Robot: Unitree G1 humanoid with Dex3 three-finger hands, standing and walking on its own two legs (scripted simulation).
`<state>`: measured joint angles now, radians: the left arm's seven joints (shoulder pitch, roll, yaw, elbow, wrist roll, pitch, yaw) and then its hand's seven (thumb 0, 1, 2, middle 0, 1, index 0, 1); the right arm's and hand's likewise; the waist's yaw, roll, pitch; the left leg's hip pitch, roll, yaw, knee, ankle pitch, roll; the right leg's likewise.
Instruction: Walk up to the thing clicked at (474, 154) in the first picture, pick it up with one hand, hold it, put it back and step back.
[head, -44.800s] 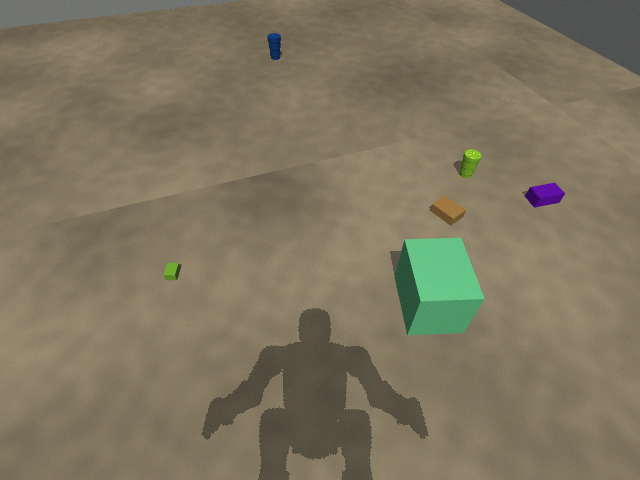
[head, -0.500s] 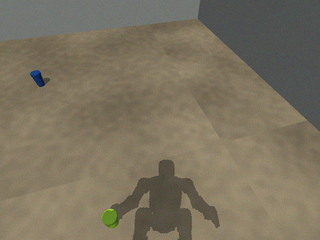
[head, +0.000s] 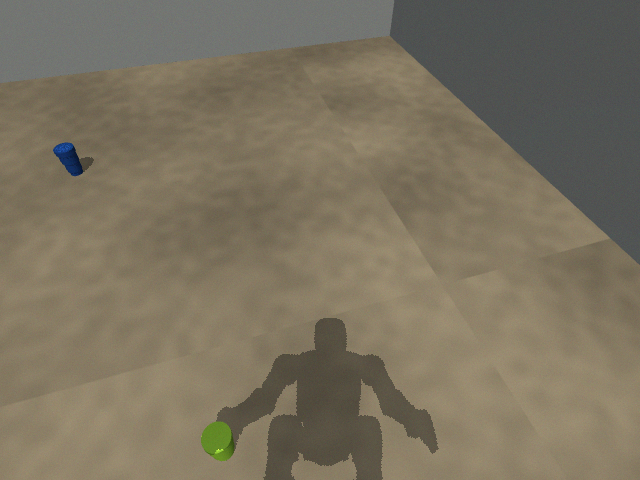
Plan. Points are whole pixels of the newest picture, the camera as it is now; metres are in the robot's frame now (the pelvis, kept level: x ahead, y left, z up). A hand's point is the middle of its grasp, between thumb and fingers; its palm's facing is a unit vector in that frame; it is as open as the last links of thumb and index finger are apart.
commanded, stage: stand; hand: left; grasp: from the side
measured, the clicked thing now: (220, 443) +0.37 +0.28 -0.72
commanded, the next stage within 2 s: step back in 0.50 s
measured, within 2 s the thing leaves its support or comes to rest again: neither
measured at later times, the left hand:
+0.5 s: hand out of the picture +0.07 +0.25 -0.16, palm faces -0.02 -0.94 -0.34, open 7.4 cm
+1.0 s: hand out of the picture +0.08 +0.30 -0.18, palm faces -0.03 -0.94 -0.35, open 7.4 cm
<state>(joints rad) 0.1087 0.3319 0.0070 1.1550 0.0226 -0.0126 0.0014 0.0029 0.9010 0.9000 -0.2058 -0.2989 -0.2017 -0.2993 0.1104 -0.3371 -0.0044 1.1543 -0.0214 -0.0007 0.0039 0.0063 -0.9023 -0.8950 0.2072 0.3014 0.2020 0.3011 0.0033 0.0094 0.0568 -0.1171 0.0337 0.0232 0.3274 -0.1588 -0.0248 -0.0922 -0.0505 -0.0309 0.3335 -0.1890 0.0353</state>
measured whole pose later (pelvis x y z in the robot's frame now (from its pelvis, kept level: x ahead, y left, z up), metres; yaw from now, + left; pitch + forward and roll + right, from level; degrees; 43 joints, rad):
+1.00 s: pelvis -0.06 +0.04 -0.02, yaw +0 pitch +0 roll -2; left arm 0.02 0.40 0.06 0.90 0.01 0.06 0.03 0.00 0.90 0.90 -0.20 -0.30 -0.20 -0.30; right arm 0.14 -0.35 -0.05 0.96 -0.03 0.04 0.00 0.01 -0.90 -0.89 0.21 0.30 0.20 0.30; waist -0.02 -0.05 0.20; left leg -0.32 -0.02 0.01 0.59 -0.27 0.06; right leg -0.48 0.11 0.15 1.12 -0.52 -0.02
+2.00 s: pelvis -0.32 +0.03 -0.03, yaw -5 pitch -2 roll -1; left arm 0.19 0.41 0.09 0.84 0.02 0.06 0.00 0.00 0.90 0.90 -0.20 -0.30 -0.20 -0.30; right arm 0.08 -0.37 -0.04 0.79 -0.03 0.02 -0.01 0.01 -0.90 -0.89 0.21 0.30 0.21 0.30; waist 0.03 -0.03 0.19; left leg -0.40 0.04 0.01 0.62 -0.19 0.01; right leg -0.30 0.03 0.10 0.88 -0.48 0.03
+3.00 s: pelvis -0.64 -0.02 -0.02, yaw -3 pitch -2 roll +3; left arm 0.31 0.35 0.08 0.95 0.06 0.04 -0.02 0.01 0.90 0.90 -0.21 -0.30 -0.20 -0.30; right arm 0.20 -0.42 -0.06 0.91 -0.02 0.05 -0.01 0.01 -0.90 -0.90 0.21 0.30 0.20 0.30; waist 0.05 0.02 0.06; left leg -0.51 -0.07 -0.13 1.00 -0.39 -0.01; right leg -0.22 -0.03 0.03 0.61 -0.36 -0.02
